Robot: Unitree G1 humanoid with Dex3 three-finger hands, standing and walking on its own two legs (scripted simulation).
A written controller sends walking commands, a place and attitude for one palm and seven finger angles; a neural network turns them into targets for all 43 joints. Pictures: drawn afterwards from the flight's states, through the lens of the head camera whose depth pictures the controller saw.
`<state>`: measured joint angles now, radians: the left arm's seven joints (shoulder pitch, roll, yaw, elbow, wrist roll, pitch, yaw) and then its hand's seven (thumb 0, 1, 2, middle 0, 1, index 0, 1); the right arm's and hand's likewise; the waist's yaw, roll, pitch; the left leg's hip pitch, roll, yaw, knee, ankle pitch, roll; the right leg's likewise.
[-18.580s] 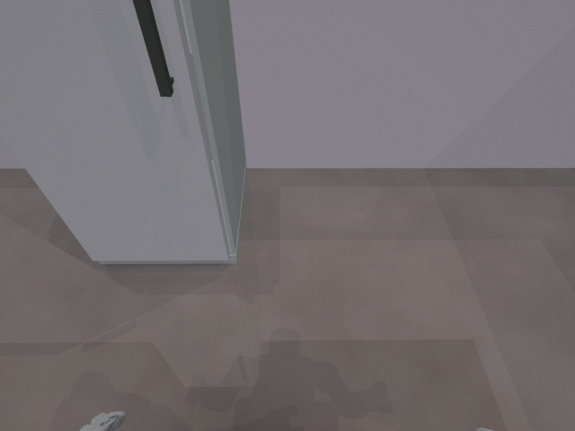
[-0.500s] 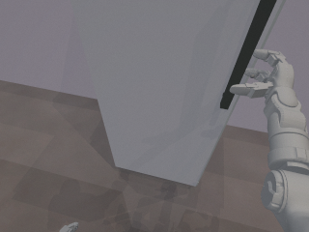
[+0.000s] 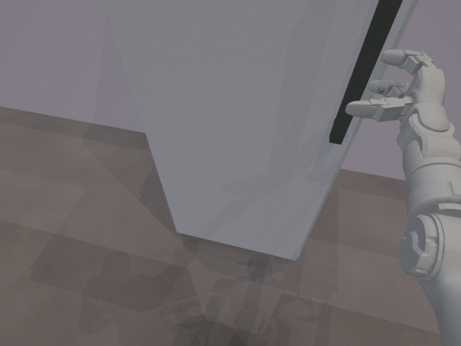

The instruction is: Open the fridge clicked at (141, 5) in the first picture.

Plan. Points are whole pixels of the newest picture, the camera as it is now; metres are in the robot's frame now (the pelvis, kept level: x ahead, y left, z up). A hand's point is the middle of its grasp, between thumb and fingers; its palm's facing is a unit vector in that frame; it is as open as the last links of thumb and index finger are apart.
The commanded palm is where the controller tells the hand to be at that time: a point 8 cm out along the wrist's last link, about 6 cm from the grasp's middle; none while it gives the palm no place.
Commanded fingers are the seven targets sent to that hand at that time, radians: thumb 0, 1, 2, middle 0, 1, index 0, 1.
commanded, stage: slide the fingers in behind the handle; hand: right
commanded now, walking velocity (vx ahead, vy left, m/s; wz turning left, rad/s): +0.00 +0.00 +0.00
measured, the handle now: (373, 35) +0.54 -0.14 +0.28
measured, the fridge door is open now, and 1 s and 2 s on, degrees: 0 0 0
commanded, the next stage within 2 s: grip the handle and tug to test in 1.72 s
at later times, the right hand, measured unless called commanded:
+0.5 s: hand (367, 92) +0.50 -0.15 +0.20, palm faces +0.13 +0.99 +0.04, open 14.0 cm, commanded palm +0.46 -0.19 +0.21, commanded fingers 0.00 0.50 -0.30 0.30 1.20 0.30 1.20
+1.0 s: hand (352, 89) +0.50 -0.12 +0.21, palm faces +0.13 +0.99 +0.03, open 13.9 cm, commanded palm +0.47 -0.17 +0.21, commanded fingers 0.00 0.50 -0.30 0.30 1.20 0.30 1.20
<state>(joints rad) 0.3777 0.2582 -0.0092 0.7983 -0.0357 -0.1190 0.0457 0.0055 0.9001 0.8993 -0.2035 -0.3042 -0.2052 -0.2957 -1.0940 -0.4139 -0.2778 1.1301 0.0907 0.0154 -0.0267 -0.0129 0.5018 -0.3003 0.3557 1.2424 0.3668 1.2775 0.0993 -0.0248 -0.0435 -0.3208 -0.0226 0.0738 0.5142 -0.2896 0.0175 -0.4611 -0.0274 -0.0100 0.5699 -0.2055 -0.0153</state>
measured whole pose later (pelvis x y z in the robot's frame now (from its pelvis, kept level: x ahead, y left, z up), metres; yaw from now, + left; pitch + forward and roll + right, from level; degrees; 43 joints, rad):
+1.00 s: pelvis +0.02 +0.01 +0.00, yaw +1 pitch +4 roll +1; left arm 0.31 0.24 -0.01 0.76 -0.04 -0.09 0.04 0.01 0.90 0.90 -0.20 -0.30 -0.20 -0.30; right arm -0.96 -0.28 -0.25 0.88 0.11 0.12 -0.08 -0.01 0.50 -0.30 0.30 1.20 0.31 1.21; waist 0.07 -0.03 -0.06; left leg -0.27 -0.03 0.05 0.49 -0.31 0.03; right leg -0.40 -0.03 -0.03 0.55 -0.23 -0.01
